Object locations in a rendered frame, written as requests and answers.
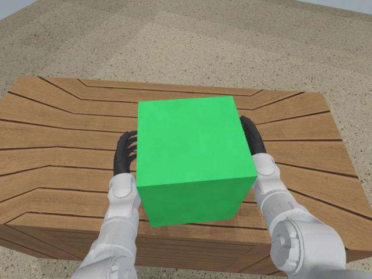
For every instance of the left robot upper arm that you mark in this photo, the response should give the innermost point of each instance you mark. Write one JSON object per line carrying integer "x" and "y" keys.
{"x": 114, "y": 267}

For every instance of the pedestal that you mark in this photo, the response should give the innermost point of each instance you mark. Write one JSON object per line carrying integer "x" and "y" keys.
{"x": 58, "y": 139}

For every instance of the right robot upper arm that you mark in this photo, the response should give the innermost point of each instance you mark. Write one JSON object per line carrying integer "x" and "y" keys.
{"x": 306, "y": 250}

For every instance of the robot left hand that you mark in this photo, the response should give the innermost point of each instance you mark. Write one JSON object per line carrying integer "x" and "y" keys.
{"x": 122, "y": 160}

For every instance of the right robot forearm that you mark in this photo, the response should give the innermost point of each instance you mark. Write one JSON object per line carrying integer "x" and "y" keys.
{"x": 274, "y": 200}

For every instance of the left robot forearm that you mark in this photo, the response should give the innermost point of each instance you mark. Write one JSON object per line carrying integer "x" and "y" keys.
{"x": 120, "y": 225}

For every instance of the robot right hand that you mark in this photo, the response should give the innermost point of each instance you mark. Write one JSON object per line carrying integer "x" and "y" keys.
{"x": 254, "y": 140}

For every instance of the carton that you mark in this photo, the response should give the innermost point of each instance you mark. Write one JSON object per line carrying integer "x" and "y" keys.
{"x": 193, "y": 160}

